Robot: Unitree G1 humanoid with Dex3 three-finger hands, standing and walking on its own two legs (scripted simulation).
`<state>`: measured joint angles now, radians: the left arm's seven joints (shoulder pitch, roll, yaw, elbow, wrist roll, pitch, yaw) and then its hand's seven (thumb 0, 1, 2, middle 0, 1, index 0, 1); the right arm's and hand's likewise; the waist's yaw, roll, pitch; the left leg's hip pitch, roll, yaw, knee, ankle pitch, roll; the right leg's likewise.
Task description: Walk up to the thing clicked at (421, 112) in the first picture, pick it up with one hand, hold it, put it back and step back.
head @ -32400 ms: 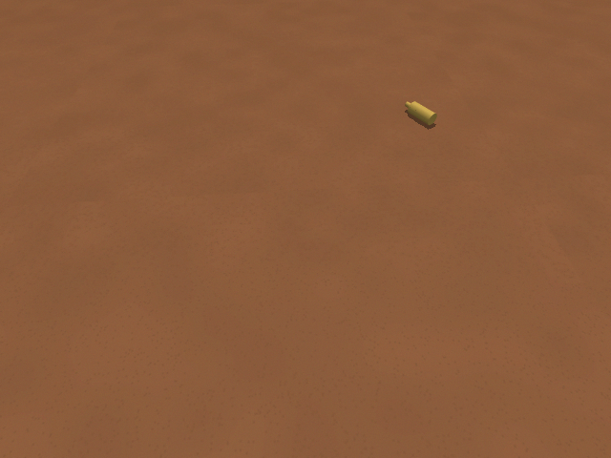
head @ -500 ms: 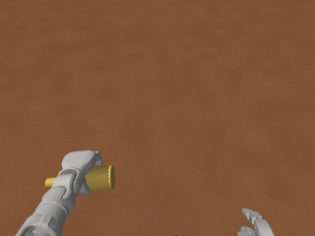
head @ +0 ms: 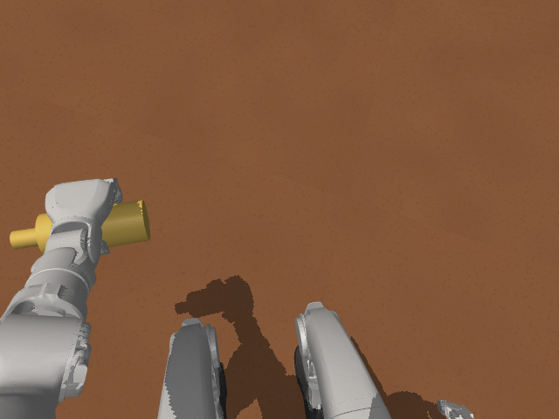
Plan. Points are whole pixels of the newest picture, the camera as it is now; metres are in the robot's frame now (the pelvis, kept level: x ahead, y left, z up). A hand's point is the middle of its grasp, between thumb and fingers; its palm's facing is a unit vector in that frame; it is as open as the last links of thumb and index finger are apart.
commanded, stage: crouch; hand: left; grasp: from above
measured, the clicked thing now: (83, 229) +0.44 +0.28 -0.15
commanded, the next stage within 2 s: lower in 1.28 s
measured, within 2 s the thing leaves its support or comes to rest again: neither
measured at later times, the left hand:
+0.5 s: hand (123, 237) +0.47 +0.27 -0.31, palm faces -0.44 -0.04 -0.90, open 9.9 cm
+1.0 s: hand (131, 236) +0.50 +0.27 -0.39, palm faces -0.47 -0.05 -0.88, open 9.9 cm
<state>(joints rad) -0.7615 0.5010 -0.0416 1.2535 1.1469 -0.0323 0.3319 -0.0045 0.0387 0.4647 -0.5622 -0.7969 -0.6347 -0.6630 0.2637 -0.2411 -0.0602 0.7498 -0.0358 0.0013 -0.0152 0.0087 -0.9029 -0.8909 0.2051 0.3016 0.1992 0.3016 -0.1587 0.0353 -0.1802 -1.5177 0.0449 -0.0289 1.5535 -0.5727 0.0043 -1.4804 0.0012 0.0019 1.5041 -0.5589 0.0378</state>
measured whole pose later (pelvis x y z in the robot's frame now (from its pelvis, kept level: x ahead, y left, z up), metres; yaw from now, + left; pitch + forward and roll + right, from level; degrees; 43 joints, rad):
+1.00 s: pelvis -0.02 +0.00 -0.22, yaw -5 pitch +36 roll -9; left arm -1.10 0.88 0.12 1.46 1.28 -0.19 0.27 0.00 0.07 0.39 -0.60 -0.74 -0.67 -0.61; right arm 0.20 -0.27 0.11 0.68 -0.12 0.00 0.13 0.00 -0.91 -0.89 0.21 0.30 0.20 0.30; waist -0.31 -0.02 -0.02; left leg -2.27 0.02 -0.15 2.31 -0.68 0.00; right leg -2.18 0.02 -0.06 2.21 -0.67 0.05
